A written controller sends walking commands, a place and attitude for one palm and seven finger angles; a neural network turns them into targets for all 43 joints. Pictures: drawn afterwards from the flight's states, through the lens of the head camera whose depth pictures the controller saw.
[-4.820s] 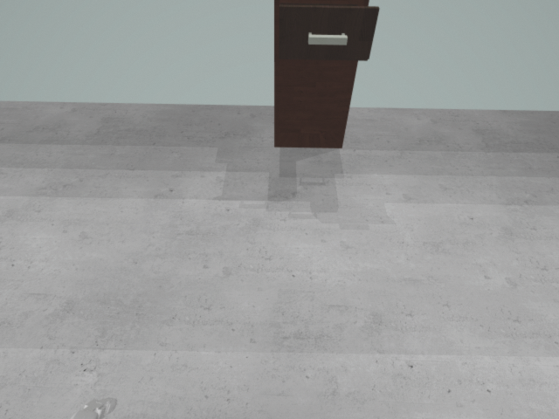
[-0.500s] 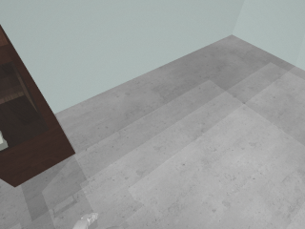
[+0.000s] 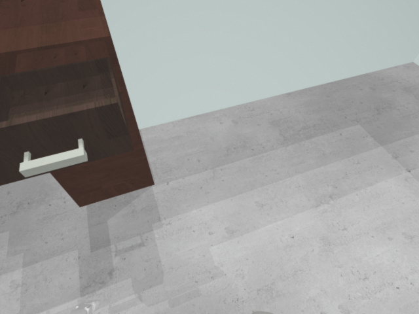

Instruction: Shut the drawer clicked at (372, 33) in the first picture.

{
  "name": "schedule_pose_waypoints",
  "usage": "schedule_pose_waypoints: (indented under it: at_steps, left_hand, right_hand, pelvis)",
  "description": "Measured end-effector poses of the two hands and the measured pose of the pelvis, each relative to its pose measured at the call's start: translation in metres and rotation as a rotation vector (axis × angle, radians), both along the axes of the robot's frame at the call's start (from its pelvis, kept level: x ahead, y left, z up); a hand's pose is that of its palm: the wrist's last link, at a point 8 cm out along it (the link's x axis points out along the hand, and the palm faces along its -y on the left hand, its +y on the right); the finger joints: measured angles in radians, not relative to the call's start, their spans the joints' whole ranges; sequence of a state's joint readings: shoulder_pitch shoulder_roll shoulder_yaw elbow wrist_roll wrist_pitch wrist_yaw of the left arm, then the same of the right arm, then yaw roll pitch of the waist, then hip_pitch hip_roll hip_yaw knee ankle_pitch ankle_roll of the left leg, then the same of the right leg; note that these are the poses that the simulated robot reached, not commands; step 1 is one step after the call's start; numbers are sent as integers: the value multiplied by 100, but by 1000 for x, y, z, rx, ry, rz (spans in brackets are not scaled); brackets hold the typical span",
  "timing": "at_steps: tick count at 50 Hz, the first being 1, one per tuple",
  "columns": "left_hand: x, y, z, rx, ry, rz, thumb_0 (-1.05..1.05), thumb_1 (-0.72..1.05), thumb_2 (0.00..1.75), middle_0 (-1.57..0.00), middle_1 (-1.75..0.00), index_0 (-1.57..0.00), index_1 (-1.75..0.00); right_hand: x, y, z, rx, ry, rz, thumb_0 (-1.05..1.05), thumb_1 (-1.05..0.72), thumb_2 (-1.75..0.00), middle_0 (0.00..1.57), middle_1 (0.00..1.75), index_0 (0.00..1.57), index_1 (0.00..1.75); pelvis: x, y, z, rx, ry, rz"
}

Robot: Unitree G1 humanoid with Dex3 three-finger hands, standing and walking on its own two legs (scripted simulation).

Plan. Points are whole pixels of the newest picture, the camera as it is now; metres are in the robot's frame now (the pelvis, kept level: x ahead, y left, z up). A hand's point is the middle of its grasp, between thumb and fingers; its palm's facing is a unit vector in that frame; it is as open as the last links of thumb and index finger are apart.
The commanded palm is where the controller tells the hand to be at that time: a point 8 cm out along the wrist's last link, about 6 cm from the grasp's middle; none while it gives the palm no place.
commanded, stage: turn to face it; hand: left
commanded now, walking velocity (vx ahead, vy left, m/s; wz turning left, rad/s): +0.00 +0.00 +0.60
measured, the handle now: (54, 155) +0.46 +0.39 -0.02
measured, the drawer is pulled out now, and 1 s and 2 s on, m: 0.30 0.30 0.30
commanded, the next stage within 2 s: take the last steps up to it in 0.46 s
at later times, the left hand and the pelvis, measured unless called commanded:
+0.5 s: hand out of the picture -0.06 +0.18 -0.17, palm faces +0.32 -0.92 -0.24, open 7.4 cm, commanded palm none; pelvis -0.04 -0.02 -0.01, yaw +17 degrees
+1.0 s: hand out of the picture +0.00 +0.20 -0.16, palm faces +0.31 -0.93 -0.20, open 7.4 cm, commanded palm none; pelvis -0.01 +0.00 +0.00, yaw +19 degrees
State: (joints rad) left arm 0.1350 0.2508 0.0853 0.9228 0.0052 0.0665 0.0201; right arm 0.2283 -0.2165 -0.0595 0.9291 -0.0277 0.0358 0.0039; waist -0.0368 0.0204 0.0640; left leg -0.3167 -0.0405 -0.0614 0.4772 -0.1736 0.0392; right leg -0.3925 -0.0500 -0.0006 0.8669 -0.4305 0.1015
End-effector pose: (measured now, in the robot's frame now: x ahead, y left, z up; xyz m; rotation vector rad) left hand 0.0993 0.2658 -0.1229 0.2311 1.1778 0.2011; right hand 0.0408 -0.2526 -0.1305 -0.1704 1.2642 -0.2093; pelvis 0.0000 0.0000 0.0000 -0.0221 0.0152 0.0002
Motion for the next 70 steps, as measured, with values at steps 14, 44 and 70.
schedule_pose_waypoints:
  at_steps: [14, 44, 70]
  left_hand:
    - [-77, -61, 15, 0, -47, 149, 0, 91, 90, -20, -30, -20, -30]
    - [-185, -10, -12, -106, 89, 348, 0, 91, 90, -20, -30, -19, -30]
    - [-143, -76, -8, -167, 252, 486, 0, 92, 90, -20, -30, -20, -30]
  right_hand:
    - [39, -47, -12, 37, -19, 173, 0, -91, -90, 20, 30, 20, 29]
    - [25, 50, 6, 11, -12, 358, 0, -93, -90, 20, 30, 21, 30]
    - [166, 63, -12, 81, 48, 395, 0, -91, -90, 20, 30, 20, 29]
  pelvis:
    - [-21, -44, 0, 51, -36, 193]
    - [-37, 12, 6, 19, -44, 336]
    - [92, 16, 5, 24, -43, 380]
